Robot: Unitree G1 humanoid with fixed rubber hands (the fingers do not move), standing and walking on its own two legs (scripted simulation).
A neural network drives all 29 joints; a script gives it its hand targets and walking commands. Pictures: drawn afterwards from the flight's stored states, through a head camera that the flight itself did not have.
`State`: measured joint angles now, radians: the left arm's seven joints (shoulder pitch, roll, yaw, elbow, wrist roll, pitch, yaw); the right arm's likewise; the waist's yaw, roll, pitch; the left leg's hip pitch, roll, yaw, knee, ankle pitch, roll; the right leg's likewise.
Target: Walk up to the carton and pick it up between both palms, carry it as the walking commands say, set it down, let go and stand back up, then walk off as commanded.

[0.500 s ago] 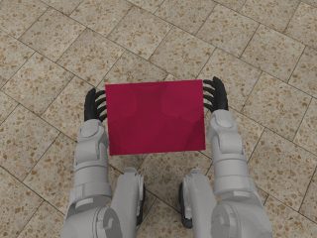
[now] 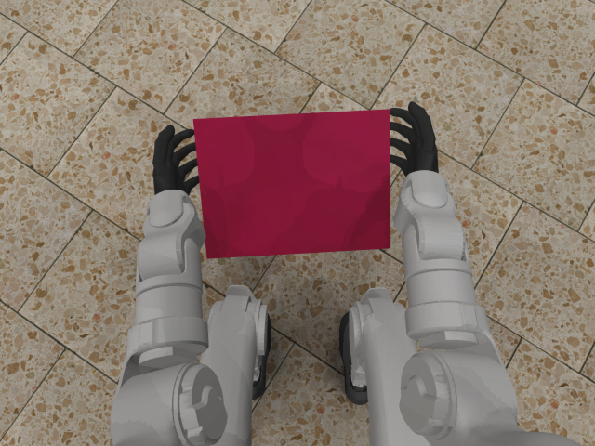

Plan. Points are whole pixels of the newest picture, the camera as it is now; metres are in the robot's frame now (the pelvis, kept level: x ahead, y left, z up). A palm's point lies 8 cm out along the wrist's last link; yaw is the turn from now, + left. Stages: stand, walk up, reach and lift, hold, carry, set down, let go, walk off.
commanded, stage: set down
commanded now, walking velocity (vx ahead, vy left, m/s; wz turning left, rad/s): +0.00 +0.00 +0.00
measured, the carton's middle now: (294, 181) +0.47 +0.03 -0.18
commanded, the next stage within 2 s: none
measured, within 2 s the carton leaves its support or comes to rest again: neither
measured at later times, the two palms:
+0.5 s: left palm (195, 190) +0.45 +0.18 -0.17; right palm (399, 174) +0.48 -0.13 -0.17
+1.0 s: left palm (206, 185) +0.48 +0.18 -0.25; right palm (386, 177) +0.50 -0.13 -0.25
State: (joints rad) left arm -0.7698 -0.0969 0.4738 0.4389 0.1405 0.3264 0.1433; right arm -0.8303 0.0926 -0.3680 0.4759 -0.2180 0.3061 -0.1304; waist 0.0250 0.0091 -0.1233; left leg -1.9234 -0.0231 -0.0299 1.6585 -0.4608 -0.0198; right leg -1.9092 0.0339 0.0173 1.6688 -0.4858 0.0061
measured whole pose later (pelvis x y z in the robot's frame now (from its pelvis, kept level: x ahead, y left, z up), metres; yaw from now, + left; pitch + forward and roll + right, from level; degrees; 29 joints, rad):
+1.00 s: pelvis +0.00 +0.00 -0.11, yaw +1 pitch +45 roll +0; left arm -1.03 0.07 0.39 0.63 0.03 0.25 0.17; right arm -1.08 -0.07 -0.30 0.68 -0.13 0.22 -0.13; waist 0.03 0.01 0.04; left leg -2.29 -0.04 -0.03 2.03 -0.52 -0.03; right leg -2.28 0.04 0.02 2.05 -0.56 0.01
